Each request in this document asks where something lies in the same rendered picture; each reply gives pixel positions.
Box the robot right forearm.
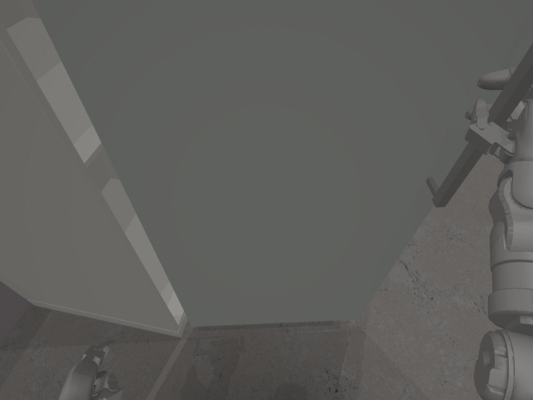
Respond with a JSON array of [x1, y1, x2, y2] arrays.
[[488, 161, 533, 337]]

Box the robot right hand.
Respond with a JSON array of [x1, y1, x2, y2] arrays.
[[465, 67, 533, 168]]

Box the handle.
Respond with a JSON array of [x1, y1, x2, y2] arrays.
[[426, 43, 533, 208]]

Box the robot right upper arm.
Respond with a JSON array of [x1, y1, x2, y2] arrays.
[[474, 329, 533, 400]]

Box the robot left hand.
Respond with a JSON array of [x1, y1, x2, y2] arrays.
[[58, 340, 123, 400]]

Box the fridge door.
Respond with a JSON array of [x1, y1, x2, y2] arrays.
[[32, 0, 533, 327]]

